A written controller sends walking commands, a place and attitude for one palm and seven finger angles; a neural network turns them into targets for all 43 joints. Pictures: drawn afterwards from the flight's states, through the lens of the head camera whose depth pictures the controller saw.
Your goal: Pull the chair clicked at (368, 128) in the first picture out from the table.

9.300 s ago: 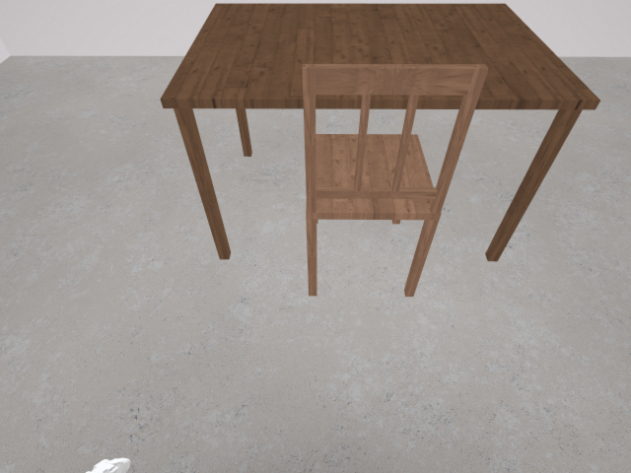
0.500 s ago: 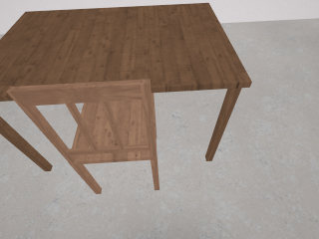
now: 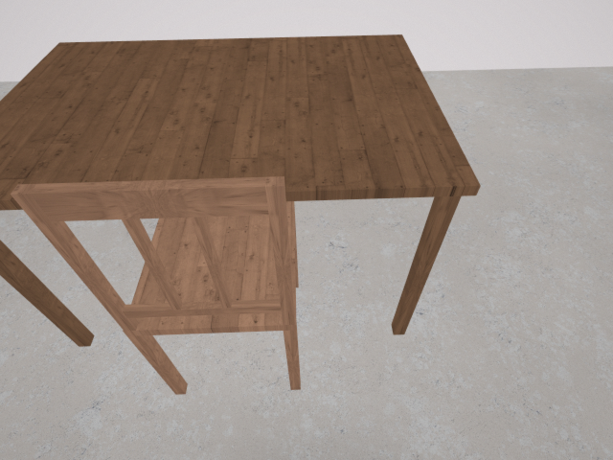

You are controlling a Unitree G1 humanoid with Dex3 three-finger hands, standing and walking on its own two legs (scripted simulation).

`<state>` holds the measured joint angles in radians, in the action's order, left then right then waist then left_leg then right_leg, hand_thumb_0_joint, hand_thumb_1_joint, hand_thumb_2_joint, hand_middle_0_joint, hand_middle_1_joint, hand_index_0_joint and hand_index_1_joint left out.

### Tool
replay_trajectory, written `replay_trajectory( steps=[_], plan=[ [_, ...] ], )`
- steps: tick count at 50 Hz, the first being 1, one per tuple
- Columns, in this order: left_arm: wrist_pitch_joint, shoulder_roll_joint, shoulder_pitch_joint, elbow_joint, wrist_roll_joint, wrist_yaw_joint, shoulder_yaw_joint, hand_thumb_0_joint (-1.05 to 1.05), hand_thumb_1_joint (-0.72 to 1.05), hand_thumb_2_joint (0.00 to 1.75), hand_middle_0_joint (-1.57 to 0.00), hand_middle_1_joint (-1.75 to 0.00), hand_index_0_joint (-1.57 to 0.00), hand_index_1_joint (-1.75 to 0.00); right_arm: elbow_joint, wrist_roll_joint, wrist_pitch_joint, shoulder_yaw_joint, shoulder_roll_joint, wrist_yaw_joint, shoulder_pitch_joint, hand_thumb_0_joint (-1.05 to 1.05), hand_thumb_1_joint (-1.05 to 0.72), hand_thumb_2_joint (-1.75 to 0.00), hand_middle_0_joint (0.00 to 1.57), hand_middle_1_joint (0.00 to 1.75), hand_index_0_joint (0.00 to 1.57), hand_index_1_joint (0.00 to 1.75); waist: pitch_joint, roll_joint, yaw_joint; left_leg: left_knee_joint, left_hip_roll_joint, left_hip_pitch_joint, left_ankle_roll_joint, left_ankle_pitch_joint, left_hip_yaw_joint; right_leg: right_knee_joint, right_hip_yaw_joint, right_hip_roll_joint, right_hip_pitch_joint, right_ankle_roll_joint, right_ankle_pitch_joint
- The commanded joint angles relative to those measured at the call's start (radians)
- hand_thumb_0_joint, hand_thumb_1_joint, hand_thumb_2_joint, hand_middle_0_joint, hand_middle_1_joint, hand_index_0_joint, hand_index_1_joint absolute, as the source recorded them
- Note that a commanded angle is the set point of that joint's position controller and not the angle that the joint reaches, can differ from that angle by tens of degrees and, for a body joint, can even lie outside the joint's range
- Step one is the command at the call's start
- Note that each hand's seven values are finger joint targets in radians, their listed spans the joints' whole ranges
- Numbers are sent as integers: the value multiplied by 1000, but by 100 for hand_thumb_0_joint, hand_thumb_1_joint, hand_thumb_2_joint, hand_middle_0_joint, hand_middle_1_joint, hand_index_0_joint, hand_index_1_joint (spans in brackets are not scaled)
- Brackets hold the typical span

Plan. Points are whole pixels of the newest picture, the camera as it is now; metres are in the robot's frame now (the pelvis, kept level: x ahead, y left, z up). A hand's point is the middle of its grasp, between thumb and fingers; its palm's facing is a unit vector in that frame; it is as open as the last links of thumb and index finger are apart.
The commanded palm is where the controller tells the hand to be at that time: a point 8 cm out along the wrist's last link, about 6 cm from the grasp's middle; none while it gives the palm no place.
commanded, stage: look again from close up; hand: left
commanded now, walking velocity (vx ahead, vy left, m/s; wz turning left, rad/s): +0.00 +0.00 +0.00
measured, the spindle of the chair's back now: (156, 267) +0.45 +0.32 -0.09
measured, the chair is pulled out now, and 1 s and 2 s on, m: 0.00 0.00 0.00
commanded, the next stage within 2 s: raise the hand toward the chair's back in 0.16 s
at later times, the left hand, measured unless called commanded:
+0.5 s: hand (174, 392) +0.20 +0.18 +0.00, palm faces +0.17 -0.98 -0.08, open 7.8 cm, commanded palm +0.10 +0.23 -0.07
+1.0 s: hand (186, 457) +0.14 +0.17 -0.06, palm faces -0.11 -0.99 -0.03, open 12.0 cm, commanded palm +0.10 +0.25 -0.05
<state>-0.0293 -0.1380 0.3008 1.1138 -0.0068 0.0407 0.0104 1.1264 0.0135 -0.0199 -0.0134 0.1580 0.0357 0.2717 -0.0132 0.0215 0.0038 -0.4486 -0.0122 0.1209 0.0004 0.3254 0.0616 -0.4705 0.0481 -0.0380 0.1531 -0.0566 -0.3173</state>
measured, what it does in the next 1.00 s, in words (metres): lowers itself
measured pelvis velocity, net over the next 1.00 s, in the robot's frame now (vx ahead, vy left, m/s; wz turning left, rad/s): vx -0.10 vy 0.01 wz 0.05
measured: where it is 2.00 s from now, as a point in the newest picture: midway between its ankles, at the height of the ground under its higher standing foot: outside the picture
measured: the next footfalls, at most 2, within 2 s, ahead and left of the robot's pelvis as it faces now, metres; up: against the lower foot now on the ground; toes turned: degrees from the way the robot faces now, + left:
none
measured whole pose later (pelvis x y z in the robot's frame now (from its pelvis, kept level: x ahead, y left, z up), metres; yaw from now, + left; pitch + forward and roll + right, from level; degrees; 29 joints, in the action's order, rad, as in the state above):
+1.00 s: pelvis -0.10 +0.01 -0.10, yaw +3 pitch +15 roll -2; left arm -0.33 -0.22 0.21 0.05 0.21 -0.26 -0.02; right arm 0.53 -0.03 -0.17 -0.10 0.18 0.05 0.19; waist 0.11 0.04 -0.02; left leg -1.24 0.00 0.98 0.03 0.51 -0.01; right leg -1.19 0.13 0.01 0.96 -0.05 -0.49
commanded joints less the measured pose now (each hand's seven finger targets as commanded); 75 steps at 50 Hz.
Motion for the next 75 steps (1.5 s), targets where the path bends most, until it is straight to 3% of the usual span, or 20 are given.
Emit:
replay_trajectory(
  steps=[1,12,13,14,15,16,17,21,24,25,29,32,39,44,50,55,59,64,69,75],
  plan=[
    [-13,-111,74,-28,-2,6,-17,0,90,90,-20,-30,-20,-30,-12,-1,-11,6,69,7,74,0,-90,-90,20,30,20,30,-30,-39,-1,52,-88,31,23,-260,-71,65,-130,153,-12,-1,452],
    [-10,-111,80,-26,-1,9,-19,0,90,90,-20,-30,-20,-30,8,-2,-10,5,61,10,84,0,-90,-90,20,30,20,30,-28,-18,-3,62,-90,26,21,-275,-68,71,-130,156,-28,-1,477],
    [-28,-142,151,11,-14,47,-33,0,90,90,-20,-30,-20,-30,-73,-14,-13,22,98,-1,-26,0,-90,-90,20,30,20,30,-103,-135,-45,-184,-81,181,-2,-237,-11,69,-191,220,-9,86,991],
    [-247,-310,-601,-1526,195,25,-68,0,88,89,-20,-30,-20,-30,-431,-63,-176,44,278,41,-3,0,-90,-90,20,30,20,30,390,118,79,-5,7,-80,46,-423,-39,-26,-144,141,-73,22,777],
    [-211,-374,-455,-1449,152,75,-149,0,85,88,-20,-29,-20,-29,-383,-57,-244,7,186,76,-96,0,-90,-90,20,30,20,30,294,232,21,-12,-16,-142,41,-509,-8,-41,-129,80,-11,16,522],
    [-153,-192,-169,-1193,115,88,-48,0,83,87,-19,-29,-19,-29,-341,-20,-277,36,211,72,-37,0,-90,-90,20,30,20,30,316,277,8,6,-31,-133,21,-600,-49,-47,-67,60,32,5,315],
    [-50,31,98,-946,134,89,72,0,81,86,-19,-29,-19,-29,-333,-55,-283,29,150,58,-28,0,-90,-90,20,30,20,30,158,123,26,-12,-51,-43,28,-603,-87,-55,-18,64,113,20,230],
    [-206,-7,14,-1017,143,21,-4,0,71,82,-18,-27,-18,-27,-463,-18,-303,80,231,40,-19,0,-90,-90,20,30,20,30,118,-253,61,-216,14,209,29,-311,-90,-140,25,62,322,58,302],
    [-403,44,291,-878,215,-119,-66,0,64,79,-17,-26,-17,-26,-538,-10,-308,91,223,4,-110,0,-90,-90,20,30,20,30,106,-443,-45,-313,25,520,1,-96,-79,-257,-4,67,381,70,179],
    [-468,1,369,-864,236,-180,-131,0,62,78,-17,-26,-17,-26,-560,-15,-305,102,220,-15,-115,0,-90,-90,20,30,20,30,152,-337,-95,-333,36,542,-13,-110,-64,-300,-26,75,340,49,220],
    [-538,-84,285,-956,226,-294,-169,0,53,74,-16,-24,-16,-24,-708,-20,-259,99,218,-48,-188,0,-90,-90,20,30,20,30,242,-3,-111,-443,67,623,-10,-71,4,-434,-41,75,417,10,136],
    [-496,-103,68,-1107,192,-225,-145,0,46,71,-16,-23,-16,-23,-791,-25,-220,89,208,-41,-203,0,-90,-90,20,30,20,30,234,-19,-71,-497,62,721,10,85,-13,-442,-74,69,546,13,-124],
    [-715,-92,-182,-1561,183,-123,-37,0,29,64,-14,-20,-14,-20,-759,3,-251,59,187,5,-120,0,-90,-90,20,30,20,30,434,125,31,-608,11,609,35,84,-114,-532,-61,33,716,9,-165],
    [-520,-118,-73,-1215,187,-271,7,0,18,59,-13,-19,-13,-19,-736,-25,-259,29,221,33,-106,0,-90,-90,20,30,20,30,263,-49,71,-607,13,813,36,256,-133,-453,-71,35,711,28,-332],
    [-201,-214,29,-1240,286,-253,-245,0,4,53,-11,-16,-11,-16,-815,-52,-202,28,197,54,-169,0,-90,-90,20,30,20,30,438,-94,-85,-527,40,751,29,139,-101,-398,-75,50,458,35,-295],
    [-402,-169,-1,-1418,253,-79,-241,0,-8,48,-10,-15,-10,-15,-746,-16,-228,34,157,26,-125,0,-90,-90,20,30,20,30,388,-8,-62,-534,12,701,19,-34,-115,-499,-8,33,544,17,-53],
    [-547,-127,-29,-1311,179,-128,-105,0,-17,44,-9,-13,-9,-13,-704,0,-252,43,197,2,-97,0,-90,-90,20,30,20,30,289,46,28,-570,4,715,21,69,-128,-531,7,32,734,16,-153],
    [-470,-183,14,-1279,244,-273,-131,0,-29,39,-8,-11,-8,-11,-743,-34,-268,59,238,29,-63,0,-90,-90,20,30,20,30,389,15,4,-527,11,677,23,94,-133,-485,-4,34,636,20,-156],
    [-407,-229,27,-1422,286,-213,-268,0,-41,34,-7,-9,-7,-9,-754,-33,-252,65,210,38,-66,0,-90,-90,20,30,20,30,490,47,-42,-505,13,562,9,-140,-132,-508,26,27,535,22,48],
    [-435,-142,14,-1266,235,-176,-185,0,-50,30,-6,-8,-6,-8,-722,-17,-229,56,207,17,-62,0,-90,-90,20,30,20,30,323,-5,21,-541,3,623,7,-138,-132,-519,40,21,643,26,55]
  ],
)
